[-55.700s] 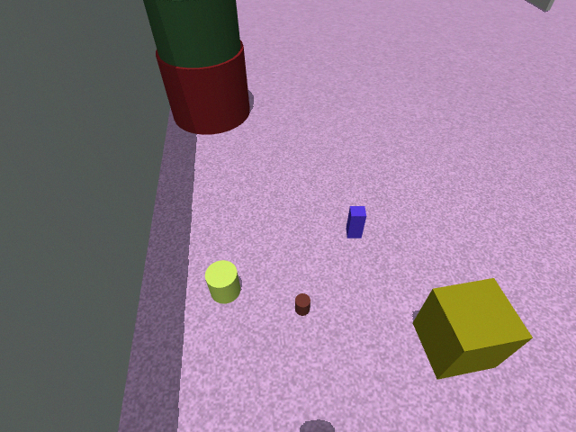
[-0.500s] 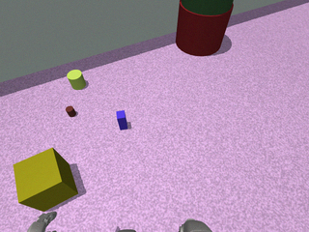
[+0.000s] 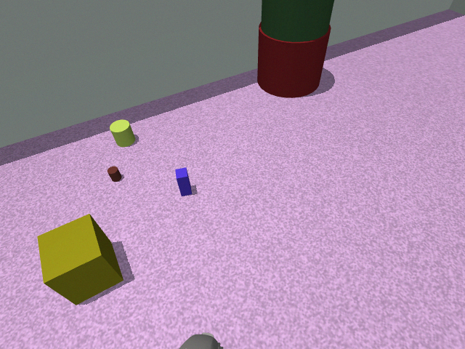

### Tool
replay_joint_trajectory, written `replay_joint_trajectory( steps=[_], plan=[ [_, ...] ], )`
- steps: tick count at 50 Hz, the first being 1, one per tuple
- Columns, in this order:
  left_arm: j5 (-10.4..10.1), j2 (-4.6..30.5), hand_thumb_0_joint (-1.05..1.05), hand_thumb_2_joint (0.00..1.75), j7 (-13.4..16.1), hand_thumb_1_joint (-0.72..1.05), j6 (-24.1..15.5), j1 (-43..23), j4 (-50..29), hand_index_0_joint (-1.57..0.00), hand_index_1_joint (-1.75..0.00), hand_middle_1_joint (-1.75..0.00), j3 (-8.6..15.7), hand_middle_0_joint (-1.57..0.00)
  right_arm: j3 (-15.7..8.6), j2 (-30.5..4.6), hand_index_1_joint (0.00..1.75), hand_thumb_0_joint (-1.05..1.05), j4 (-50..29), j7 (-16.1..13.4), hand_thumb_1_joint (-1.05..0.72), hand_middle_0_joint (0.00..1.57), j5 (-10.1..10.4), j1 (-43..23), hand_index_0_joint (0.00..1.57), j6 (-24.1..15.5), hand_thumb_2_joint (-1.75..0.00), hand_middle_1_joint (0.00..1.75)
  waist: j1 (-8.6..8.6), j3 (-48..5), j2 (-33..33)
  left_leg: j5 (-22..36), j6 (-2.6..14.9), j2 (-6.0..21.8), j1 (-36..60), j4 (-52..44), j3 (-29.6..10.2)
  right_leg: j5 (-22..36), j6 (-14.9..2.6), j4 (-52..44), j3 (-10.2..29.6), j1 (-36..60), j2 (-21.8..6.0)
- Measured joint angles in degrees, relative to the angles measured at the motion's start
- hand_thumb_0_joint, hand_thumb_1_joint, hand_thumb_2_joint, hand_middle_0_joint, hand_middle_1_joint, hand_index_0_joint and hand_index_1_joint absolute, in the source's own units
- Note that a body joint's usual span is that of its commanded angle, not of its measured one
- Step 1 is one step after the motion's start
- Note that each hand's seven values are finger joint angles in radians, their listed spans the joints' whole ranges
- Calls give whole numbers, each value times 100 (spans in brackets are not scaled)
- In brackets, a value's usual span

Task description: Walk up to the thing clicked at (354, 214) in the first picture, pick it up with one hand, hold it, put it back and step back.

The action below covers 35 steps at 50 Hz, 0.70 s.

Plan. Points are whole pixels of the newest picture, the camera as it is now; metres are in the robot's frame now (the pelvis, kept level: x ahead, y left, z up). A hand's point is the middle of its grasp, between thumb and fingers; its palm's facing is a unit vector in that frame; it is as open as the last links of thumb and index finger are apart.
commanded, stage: step back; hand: left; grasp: from the side
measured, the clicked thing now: (183, 182) +0.99 +0.33 -0.68
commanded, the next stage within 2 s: stand in 0.96 s
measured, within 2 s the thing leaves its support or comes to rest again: neither
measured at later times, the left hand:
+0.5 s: hand out of the picture +0.08 +0.27 -0.14, palm faces +0.08 -0.92 -0.38, open 7.4 cm
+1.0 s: hand out of the picture +0.13 +0.29 -0.14, palm faces +0.08 -0.93 -0.35, open 7.4 cm
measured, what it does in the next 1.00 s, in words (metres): steps on the spot: left foot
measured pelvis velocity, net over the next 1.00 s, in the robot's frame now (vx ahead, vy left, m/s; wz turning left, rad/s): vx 0.05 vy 0.02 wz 0.07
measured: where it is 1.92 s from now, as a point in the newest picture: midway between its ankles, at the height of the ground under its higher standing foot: outside the picture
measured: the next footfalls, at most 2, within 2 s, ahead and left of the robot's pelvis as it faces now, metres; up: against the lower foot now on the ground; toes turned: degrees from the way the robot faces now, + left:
left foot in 0.12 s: +0.09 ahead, +0.15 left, +0.00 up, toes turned +5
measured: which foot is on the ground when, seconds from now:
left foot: up 0.00-0.10, down 0.12-1.00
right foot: down 0.00-1.00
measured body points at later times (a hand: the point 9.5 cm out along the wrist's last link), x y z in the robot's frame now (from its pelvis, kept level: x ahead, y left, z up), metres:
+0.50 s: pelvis +0.01 +0.00 +0.00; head +0.02 -0.01 +0.45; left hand +0.08 +0.32 -0.11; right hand +0.10 -0.31 -0.13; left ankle +0.01 +0.13 -0.70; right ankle +0.04 -0.11 -0.72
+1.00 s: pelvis +0.05 +0.02 +0.02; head +0.07 +0.03 +0.46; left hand +0.13 +0.34 -0.11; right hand +0.19 -0.26 -0.11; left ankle +0.05 +0.14 -0.72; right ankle +0.04 -0.11 -0.72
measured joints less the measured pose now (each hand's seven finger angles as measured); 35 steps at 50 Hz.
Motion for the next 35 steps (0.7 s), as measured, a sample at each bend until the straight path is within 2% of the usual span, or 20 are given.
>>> replay_joint_trajectory(
  steps=[5, 6, 8, 11, 13, 15, 18, 21, 23, 26, 29, 30, 32, 35],
  plan=[
    [-7, 125, 1, 89, -23, 90, -97, 12, -9, -20, -30, -30, 40, -21, -5, 35, 30, 1, 384, 111, -91, 21, -58, 351, 21, -34, -90, 30, 2, -57, 11, -295, -12, 183, 800, -1282, 307, 5, 62, -11, -267, -9, -155],
    [-20, 163, 0, 89, -28, 90, -87, -7, -9, -20, -30, -30, 32, -21, -10, 66, 30, 1, 447, 125, -91, 21, -58, 374, 21, -56, -90, 30, -5, -49, -15, -158, 17, 193, 994, -1668, 387, -19, 97, 37, -305, -28, -203],
    [-45, 252, 0, 89, -19, 90, -39, -47, 19, -20, -30, -30, 10, -21, -23, 197, 30, 1, 539, 136, -91, 21, -67, 311, 21, -118, -90, 30, 26, 70, -229, 627, 80, 45, 1184, -2048, 522, -94, 100, 192, -199, -54, -371],
    [-123, 285, 0, 90, -14, 90, 50, -68, 194, -20, -30, -30, -35, -21, -2, 341, 30, 1, 463, 163, -91, 21, -86, 291, 21, -256, -90, 30, -80, 2, -269, 706, 216, 65, 1174, -2106, 553, -700, -28, 800, -35, -328, -190],
    [-154, 324, 1, 90, -23, 90, 39, -119, 252, -20, -30, -30, -39, -21, 36, 443, 30, 1, 404, 154, -90, 21, -92, 277, 21, -328, -90, 30, -149, 0, -307, 756, 232, 109, 1250, -2244, 545, -733, -67, 1108, -47, -491, -109],
    [-166, 336, 1, 90, -43, 90, -25, -180, 259, -20, -30, -30, -34, -20, 61, 493, 30, 1, 376, 152, -90, 21, -93, 254, 21, -356, -90, 30, -196, -6, -309, 793, 199, 165, 1301, -2333, 527, -708, -79, 982, -132, -540, -98],
    [-165, 311, 1, 90, -60, 91, -108, -294, 256, -20, -30, -30, -15, -20, 75, 496, 30, 1, 359, 146, -90, 21, -95, 194, 21, -318, -90, 30, -259, -22, -268, 748, 101, 240, 1301, -2284, 486, -459, -66, 259, -224, -380, -71],
    [-120, 187, 0, 90, -5, 91, -205, -445, 279, -20, -30, -30, -11, -20, 85, 417, 30, 1, 393, 110, -90, 21, -20, 127, 21, -207, -90, 30, -260, -22, -46, 467, 28, 394, 1189, -1879, 334, 558, -26, -379, -380, -111, 100],
    [-74, 103, 0, 90, 3, 91, -263, -490, 261, -20, -30, -30, -37, -20, 91, 407, 30, 1, 476, 54, -90, 21, 1, 92, 21, -145, -90, 30, -207, -100, -2, -124, 80, 294, 1021, -1418, 174, 475, -34, -320, -425, -111, 116],
    [-84, -27, 0, 89, 10, 90, -306, -562, 239, -20, -30, -30, -78, -21, 87, 355, 30, 1, 552, 26, -90, 21, 12, 43, 21, -183, -90, 30, -145, -97, -9, -344, 99, 213, 841, -970, 224, 382, -33, -373, -444, 2, 24],
    [-98, -92, 0, 89, 0, 90, -313, -632, 246, -20, -30, -30, -138, -21, 80, 299, 30, 1, 624, 40, -91, 21, 5, -10, 21, -257, -90, 30, -122, -75, -28, -154, 108, 322, 893, -1385, 397, 331, 38, -413, -475, 86, -69],
    [-111, -90, 0, 89, -6, 90, -299, -656, 253, -20, -30, -30, -154, -21, 75, 291, 30, 1, 645, 44, -91, 21, -3, -33, 21, -281, -90, 30, -128, -59, -52, 56, 111, 354, 991, -1714, 473, 282, 64, -369, -482, 92, -105],
    [-147, -66, 0, 89, -4, 90, -250, -715, 274, -20, -30, -30, -182, -21, 53, 301, 30, 0, 699, 31, -91, 21, -33, -106, 21, -327, -90, 30, -149, 9, -131, 888, 68, 336, 1179, -2213, 570, 144, 131, -196, -470, 85, -197],
    [-242, -27, 0, 89, 22, 90, -150, -781, 364, -20, -30, -30, -210, -21, 90, 386, 30, 0, 774, 23, -91, 21, -36, -255, 21, -339, -90, 30, -117, 26, -253, 771, 53, 306, 1231, -2204, 686, 108, 163, -218, -362, 113, -237]
  ],
)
